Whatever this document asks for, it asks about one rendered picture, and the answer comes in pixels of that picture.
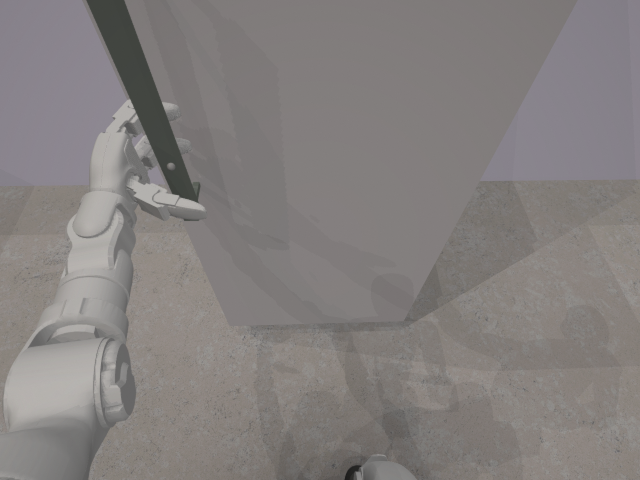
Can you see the handle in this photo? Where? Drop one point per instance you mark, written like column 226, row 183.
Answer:
column 116, row 27

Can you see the left robot hand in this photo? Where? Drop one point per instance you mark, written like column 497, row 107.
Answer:
column 115, row 160

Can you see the robot right shin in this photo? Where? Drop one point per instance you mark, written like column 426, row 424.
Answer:
column 376, row 457

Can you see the fridge door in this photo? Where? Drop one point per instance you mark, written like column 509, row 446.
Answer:
column 336, row 142

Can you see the robot left forearm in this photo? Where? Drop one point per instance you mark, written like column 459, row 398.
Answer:
column 94, row 289

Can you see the left robot upper arm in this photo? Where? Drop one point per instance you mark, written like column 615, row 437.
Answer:
column 62, row 400

